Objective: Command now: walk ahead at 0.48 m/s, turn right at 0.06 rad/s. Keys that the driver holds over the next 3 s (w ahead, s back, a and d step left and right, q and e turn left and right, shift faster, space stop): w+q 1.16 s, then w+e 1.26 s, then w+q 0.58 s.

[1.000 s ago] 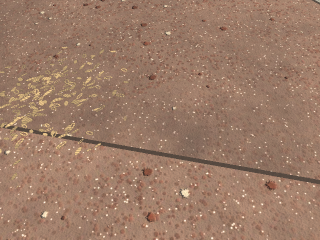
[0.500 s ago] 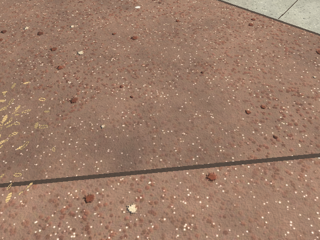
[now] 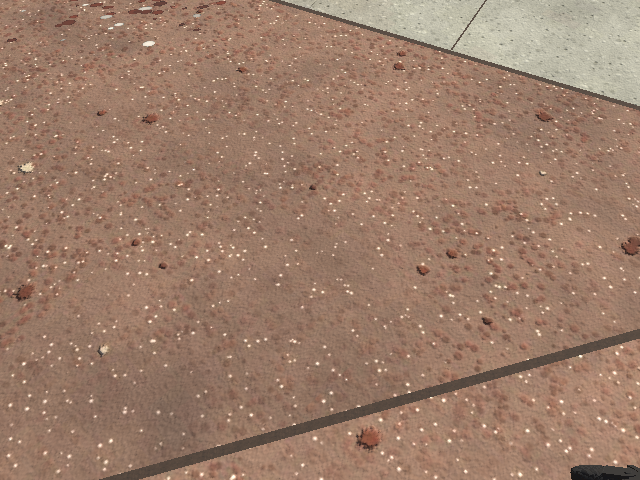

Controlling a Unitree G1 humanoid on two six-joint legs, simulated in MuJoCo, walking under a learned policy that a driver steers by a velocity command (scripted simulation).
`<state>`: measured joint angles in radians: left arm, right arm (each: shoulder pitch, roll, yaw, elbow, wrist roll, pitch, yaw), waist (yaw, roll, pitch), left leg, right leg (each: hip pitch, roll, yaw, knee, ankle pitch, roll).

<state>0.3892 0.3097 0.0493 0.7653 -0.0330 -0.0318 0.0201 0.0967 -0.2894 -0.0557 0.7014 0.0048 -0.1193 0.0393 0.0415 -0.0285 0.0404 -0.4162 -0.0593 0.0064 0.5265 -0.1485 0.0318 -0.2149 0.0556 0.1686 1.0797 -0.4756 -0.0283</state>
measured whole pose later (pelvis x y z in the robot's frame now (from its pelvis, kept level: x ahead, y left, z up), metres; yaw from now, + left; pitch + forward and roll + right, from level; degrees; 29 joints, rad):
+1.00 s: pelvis +0.50 +0.09 +0.01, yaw +31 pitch +1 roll +0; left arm 0.24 0.31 0.05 0.73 -0.01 -0.11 0.00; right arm 0.20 -0.30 -0.06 0.64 0.01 -0.04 0.04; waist 0.01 -0.01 0.08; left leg -0.36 -0.10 -0.01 0.51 -0.17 0.10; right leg -0.41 -0.06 0.04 1.18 -0.38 0.01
